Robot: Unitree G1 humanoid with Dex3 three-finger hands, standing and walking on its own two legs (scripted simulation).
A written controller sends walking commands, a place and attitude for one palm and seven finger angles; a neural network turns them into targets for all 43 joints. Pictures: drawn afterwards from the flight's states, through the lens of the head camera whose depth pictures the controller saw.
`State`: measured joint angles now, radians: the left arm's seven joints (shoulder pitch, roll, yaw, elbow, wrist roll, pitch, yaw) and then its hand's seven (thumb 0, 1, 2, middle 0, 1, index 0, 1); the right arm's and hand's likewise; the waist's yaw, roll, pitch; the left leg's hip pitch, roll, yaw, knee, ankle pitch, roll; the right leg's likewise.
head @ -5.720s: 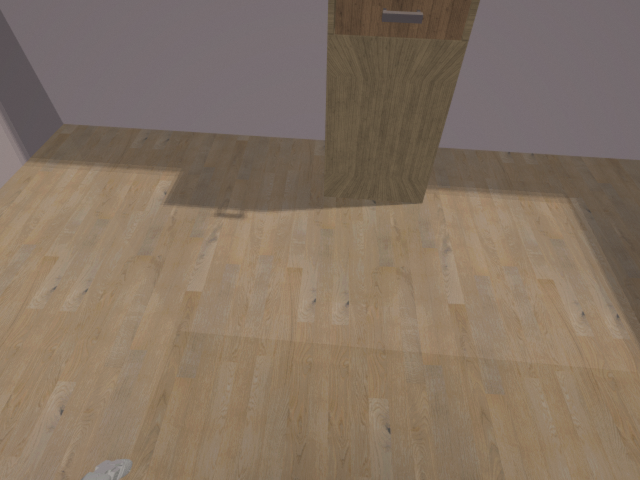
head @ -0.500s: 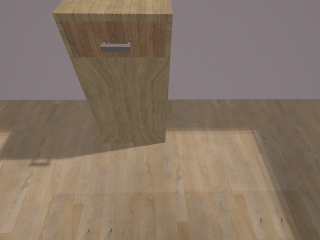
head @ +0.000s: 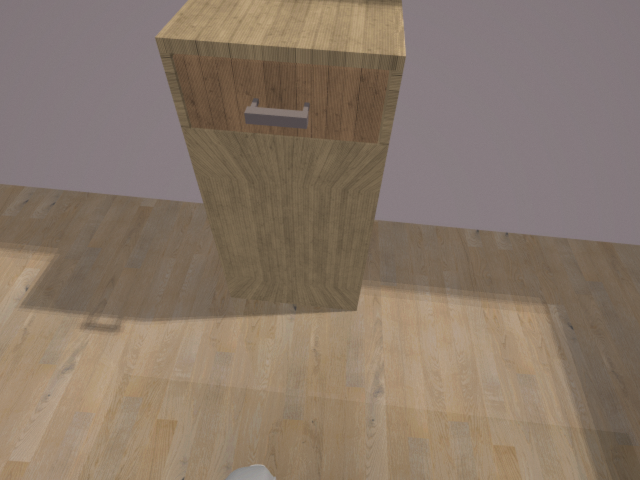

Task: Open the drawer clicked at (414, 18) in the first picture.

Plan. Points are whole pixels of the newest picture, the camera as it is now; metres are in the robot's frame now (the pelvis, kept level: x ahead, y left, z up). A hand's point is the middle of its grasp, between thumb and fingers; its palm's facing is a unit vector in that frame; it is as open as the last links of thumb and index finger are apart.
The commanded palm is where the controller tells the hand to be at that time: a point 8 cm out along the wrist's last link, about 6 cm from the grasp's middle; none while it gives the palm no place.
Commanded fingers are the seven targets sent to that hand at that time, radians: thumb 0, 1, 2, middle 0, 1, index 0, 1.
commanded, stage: take the last steps up to it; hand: left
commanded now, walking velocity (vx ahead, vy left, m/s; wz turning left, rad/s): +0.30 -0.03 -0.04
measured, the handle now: (278, 111) +0.75 +0.17 +0.04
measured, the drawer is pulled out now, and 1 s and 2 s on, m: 0.00 0.00 0.00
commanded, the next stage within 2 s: come to a stop and stand still in 0.48 s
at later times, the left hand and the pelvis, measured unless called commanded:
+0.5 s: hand (236, 371) +0.29 +0.17 -0.16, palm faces -0.08 -0.97 -0.24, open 7.4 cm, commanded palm none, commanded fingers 0.00 0.90 0.90 -0.20 -0.30 -0.20 -0.30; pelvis +0.17 -0.01 -0.01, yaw -3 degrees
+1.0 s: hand (229, 373) +0.30 +0.19 -0.19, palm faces +0.01 -0.97 -0.22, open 7.3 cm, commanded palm none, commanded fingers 0.00 0.90 0.90 -0.20 -0.30 -0.20 -0.30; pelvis +0.25 +0.00 -0.01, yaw -3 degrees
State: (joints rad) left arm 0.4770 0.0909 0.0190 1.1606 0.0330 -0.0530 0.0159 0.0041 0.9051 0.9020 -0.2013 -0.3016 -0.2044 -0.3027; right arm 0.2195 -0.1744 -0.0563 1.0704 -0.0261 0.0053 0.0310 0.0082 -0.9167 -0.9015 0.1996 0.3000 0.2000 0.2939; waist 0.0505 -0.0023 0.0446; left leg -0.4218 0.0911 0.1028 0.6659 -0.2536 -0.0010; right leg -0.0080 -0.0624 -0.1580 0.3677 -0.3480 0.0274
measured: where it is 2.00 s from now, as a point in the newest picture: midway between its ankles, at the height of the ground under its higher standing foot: outside the picture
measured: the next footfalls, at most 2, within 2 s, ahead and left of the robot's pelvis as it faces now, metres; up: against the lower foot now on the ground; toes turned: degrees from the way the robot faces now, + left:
left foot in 0.04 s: +0.11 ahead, +0.13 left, +0.00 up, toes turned +8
right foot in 0.50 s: +0.30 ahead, -0.13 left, +0.00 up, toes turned -11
